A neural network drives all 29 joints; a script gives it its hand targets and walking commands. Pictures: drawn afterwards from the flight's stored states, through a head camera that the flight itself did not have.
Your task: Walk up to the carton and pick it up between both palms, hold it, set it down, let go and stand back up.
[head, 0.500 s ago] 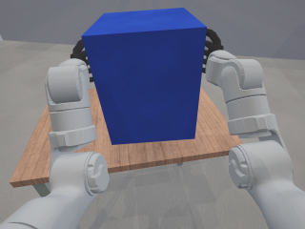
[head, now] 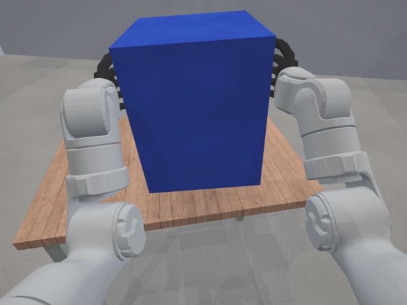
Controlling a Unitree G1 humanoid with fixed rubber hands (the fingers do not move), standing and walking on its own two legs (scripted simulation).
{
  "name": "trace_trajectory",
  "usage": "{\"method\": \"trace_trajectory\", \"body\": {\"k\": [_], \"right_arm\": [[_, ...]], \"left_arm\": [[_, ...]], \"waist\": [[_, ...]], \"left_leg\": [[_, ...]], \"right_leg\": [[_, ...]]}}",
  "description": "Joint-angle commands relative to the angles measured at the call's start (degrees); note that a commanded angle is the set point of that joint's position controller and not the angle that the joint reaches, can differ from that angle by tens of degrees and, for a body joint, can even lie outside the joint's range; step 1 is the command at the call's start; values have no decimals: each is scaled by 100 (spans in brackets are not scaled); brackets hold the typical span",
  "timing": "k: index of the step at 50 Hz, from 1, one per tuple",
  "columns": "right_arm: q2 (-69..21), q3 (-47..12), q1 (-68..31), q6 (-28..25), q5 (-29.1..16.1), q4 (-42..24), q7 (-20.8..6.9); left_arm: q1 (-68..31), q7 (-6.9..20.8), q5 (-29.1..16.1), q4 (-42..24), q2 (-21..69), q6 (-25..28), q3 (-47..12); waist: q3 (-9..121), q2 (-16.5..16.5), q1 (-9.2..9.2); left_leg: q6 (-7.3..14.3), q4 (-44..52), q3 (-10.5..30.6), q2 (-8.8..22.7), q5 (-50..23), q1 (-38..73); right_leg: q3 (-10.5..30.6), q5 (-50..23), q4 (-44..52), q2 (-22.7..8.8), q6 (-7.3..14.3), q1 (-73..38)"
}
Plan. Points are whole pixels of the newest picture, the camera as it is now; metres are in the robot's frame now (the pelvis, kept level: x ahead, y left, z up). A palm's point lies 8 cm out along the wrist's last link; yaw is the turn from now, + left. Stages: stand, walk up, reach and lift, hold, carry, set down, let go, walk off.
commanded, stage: hold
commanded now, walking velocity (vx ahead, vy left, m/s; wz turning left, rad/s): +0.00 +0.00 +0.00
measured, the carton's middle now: (198, 100) +0.39 +0.01 +0.27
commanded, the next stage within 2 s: set down in 0.02 s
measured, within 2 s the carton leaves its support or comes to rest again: neither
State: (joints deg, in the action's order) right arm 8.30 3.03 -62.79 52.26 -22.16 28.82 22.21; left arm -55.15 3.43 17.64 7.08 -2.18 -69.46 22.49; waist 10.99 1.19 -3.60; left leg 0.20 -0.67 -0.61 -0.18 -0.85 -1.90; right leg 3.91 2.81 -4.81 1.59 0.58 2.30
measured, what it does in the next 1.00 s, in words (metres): stands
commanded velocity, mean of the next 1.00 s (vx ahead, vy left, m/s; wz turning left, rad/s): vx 0.00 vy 0.00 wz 0.00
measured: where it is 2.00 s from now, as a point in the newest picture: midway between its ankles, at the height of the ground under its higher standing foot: outside the picture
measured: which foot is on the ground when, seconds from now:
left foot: down 0.00-1.00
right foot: down 0.00-1.00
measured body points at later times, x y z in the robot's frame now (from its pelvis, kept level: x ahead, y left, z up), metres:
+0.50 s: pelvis +0.01 +0.00 +0.00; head -0.02 +0.00 +0.45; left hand +0.41 +0.16 +0.28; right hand +0.42 -0.14 +0.30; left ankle +0.01 +0.12 -0.76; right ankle +0.00 -0.11 -0.76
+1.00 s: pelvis +0.02 +0.00 +0.00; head +0.00 +0.00 +0.45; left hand +0.43 +0.15 +0.25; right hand +0.44 -0.14 +0.26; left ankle +0.01 +0.12 -0.76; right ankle +0.00 -0.11 -0.76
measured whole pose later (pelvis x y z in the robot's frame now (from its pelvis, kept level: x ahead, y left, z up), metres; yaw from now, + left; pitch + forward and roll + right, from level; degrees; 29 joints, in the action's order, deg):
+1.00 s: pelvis +0.02 +0.00 +0.00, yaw +1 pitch +0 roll +0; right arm 4.0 6.2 -57.3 34.6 -11.1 30.3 15.6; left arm -52.8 4.0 19.0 12.7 0.5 -52.9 25.2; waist 3.5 0.7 -4.9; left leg 0.3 5.1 0.1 -0.3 -2.1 3.4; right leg 2.7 0.6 3.5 1.1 0.7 -4.5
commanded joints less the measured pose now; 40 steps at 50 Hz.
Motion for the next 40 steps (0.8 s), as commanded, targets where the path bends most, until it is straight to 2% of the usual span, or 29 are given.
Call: {"method": "trace_trajectory", "body": {"k": [1, 6, 10, 12, 15, 18, 22, 26, 29, 32, 40], "right_arm": [[-2742, -1118, -3879, -272, -849, -1226, -517], [-2732, -904, -4224, -467, -674, -1286, -586], [-2521, -401, -4541, -870, -182, -970, -785], [-2362, -213, -4402, -1024, 29, -693, -885], [-2206, -127, -3967, -1130, 202, -341, -971], [-2215, -317, -3598, -1183, 152, -276, -982], [-2444, -657, -3508, -1349, 72, -804, -960], [-2655, -958, -3706, -1538, 69, -1525, -991], [-2680, -1070, -3637, -1620, 134, -1720, -1011], [-2626, -1079, -3414, -1646, 216, -1644, -1002], [-2558, -964, -3190, -1795, 426, -1189, -1026]], "left_arm": [[-4456, 864, -1252, -778, 2241, 371, -1950], [-4696, 856, -1252, -676, 2234, 497, -1912], [-4883, 865, -1066, -54, 2037, 874, -1559], [-4755, 898, -908, 291, 1866, 1081, -1311], [-4461, 973, -744, 549, 1683, 1318, -1077], [-4225, 1033, -699, 328, 1684, 1441, -1089], [-4182, 1037, -764, -535, 1912, 1470, -1458], [-4307, 928, -989, -1318, 2090, 1410, -2052], [-4167, 850, -1093, -1421, 2147, 1394, -2278], [-3945, 826, -1101, -1223, 2173, 1420, -2258], [-3699, 853, -850, -486, 2078, 1669, -1759]], "waist": [[1930, 5, 6], [1771, -34, 3], [1359, -127, 25], [1313, -137, 42], [1505, -69, 33], [1866, 2, 17], [2280, 87, -67], [2533, 254, -209], [2502, 331, -279], [2253, 318, -307], [1633, -29, -145]], "left_leg": [[42, -397, 96, 131, -1164, 1059], [116, -431, 79, 121, -930, 989], [222, -512, -52, 63, -267, 717], [225, -529, -110, 13, -148, 652], [168, -395, -134, -18, -396, 629], [56, -225, -76, -23, -1117, 914], [-70, -222, -33, -68, -2494, 1619], [-115, -296, 3, -76, -3251, 2179], [-117, -306, 22, -85, -3248, 2434], [-114, -251, 34, -97, -2905, 2390], [2, 36, 20, -85, -2040, 1759]], "right_leg": [[35, -937, -130, -65, -454, -350], [-22, -504, -133, -75, -448, -106], [-147, 451, -138, -64, -424, 281], [-192, 619, -113, -30, -414, 267], [-230, 193, -77, 49, -435, -107], [-199, -761, 0, 99, -405, -631], [-209, -1921, 102, 140, -320, -1026], [-263, -2182, 223, 127, -292, -968], [-300, -2097, 330, 105, -313, -907], [-311, -1971, 398, 106, -352, -924], [-268, -1769, 419, 74, -423, -1215]]}}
